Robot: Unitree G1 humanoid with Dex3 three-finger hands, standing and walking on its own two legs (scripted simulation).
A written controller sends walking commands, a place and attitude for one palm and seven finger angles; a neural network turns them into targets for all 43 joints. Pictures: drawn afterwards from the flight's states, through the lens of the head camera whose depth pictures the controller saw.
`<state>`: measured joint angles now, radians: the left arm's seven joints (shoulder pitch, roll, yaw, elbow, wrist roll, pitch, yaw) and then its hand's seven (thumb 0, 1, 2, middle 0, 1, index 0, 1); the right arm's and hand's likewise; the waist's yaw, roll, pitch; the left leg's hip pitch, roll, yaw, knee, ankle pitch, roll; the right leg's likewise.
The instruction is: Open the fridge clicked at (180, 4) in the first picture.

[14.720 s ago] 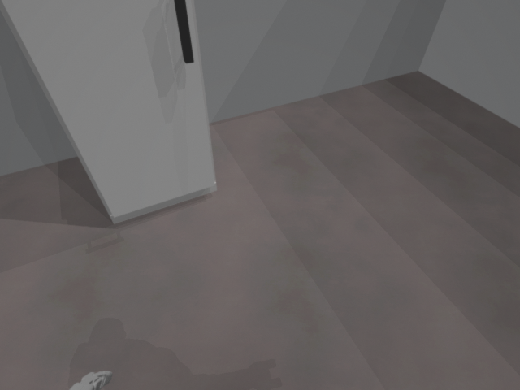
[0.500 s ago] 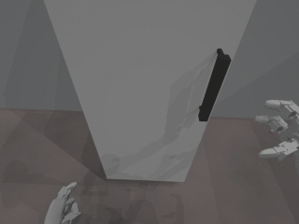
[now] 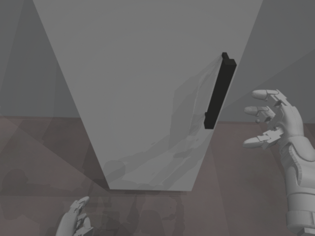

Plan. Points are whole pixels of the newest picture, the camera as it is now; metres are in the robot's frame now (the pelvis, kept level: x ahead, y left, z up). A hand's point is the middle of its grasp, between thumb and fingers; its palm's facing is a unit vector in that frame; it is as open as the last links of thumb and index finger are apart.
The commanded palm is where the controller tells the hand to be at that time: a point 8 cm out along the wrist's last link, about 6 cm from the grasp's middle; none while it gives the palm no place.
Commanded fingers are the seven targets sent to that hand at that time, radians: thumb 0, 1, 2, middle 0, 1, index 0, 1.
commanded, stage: move the hooked fingers beside the handle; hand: right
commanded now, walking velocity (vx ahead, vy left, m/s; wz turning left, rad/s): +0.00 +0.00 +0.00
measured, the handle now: (215, 94) +0.49 -0.14 +0.12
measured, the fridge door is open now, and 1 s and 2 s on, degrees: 0 0 0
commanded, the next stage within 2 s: none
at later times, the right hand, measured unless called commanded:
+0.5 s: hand (243, 104) +0.42 -0.20 +0.14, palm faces +0.02 +1.00 -0.01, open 14.0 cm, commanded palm +0.40 -0.26 +0.13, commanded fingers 0.00 0.50 -0.30 0.30 1.20 0.30 1.20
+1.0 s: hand (249, 105) +0.43 -0.22 +0.13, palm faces +0.00 +1.00 -0.02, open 14.0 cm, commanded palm +0.40 -0.26 +0.13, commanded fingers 0.00 0.50 -0.30 0.30 1.20 0.30 1.20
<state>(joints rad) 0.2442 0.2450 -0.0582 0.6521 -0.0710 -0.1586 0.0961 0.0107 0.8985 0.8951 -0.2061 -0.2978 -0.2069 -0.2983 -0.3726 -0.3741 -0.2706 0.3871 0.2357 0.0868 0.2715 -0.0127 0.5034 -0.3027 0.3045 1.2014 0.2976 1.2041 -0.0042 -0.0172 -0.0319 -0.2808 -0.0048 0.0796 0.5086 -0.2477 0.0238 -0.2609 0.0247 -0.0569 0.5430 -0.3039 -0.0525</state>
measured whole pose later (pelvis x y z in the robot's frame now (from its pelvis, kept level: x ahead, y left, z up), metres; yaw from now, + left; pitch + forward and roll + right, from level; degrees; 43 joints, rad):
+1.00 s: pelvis -0.01 +0.00 -0.01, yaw +1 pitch +7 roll +2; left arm 0.36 0.29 -0.02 0.68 -0.08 -0.12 0.08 0.01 0.90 0.90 -0.20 -0.30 -0.20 -0.30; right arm -0.66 -0.49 -0.33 0.83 0.21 -0.14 0.32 -0.01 0.50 -0.30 0.30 1.20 0.30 1.20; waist 0.07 -0.01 -0.05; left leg -0.46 -0.03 0.07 0.61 -0.27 0.03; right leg -0.45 -0.01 -0.07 0.67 -0.35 -0.05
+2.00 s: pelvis -0.01 +0.02 -0.01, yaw +2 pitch +7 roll +1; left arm 0.36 0.29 -0.03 0.68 -0.07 -0.10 0.08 0.01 0.90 0.90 -0.20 -0.30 -0.21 -0.30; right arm -0.67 -0.51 -0.38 0.88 0.20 -0.16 0.32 -0.01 0.50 -0.30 0.30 1.20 0.30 1.20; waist 0.07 0.00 -0.05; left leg -0.46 -0.04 0.07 0.61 -0.27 0.06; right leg -0.43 -0.02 -0.06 0.65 -0.34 -0.03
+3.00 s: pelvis -0.01 +0.01 -0.01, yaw +1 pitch +6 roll +1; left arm 0.34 0.26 -0.04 0.70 -0.06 -0.11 0.07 0.01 0.90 0.90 -0.21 -0.30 -0.21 -0.30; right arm -0.72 -0.42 -0.26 0.88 0.17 -0.09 0.20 -0.01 0.50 -0.30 0.30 1.20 0.30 1.20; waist 0.07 -0.01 -0.05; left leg -0.42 -0.03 0.07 0.57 -0.26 0.04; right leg -0.40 0.00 -0.06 0.63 -0.33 -0.05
